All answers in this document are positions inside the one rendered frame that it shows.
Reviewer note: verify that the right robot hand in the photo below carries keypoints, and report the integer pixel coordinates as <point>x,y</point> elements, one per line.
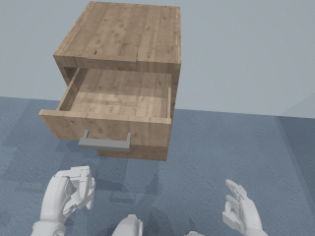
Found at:
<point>244,216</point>

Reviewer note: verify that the robot left shin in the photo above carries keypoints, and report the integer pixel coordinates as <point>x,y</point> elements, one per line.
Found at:
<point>132,215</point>

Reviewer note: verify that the left robot thigh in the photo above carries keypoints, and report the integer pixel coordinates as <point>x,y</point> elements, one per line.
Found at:
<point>129,226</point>

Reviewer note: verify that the handle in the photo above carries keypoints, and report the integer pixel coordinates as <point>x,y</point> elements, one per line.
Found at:
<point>112,61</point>
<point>101,144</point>

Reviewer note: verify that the drawer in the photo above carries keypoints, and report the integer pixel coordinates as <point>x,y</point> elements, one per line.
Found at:
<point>111,104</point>

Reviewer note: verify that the robot left forearm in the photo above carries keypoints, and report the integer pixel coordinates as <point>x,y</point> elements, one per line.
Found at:
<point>48,228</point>

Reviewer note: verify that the cabinet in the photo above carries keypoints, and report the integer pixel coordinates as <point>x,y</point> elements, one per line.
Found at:
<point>152,33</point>

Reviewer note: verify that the left robot hand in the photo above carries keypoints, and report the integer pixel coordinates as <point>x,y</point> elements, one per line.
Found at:
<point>76,184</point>

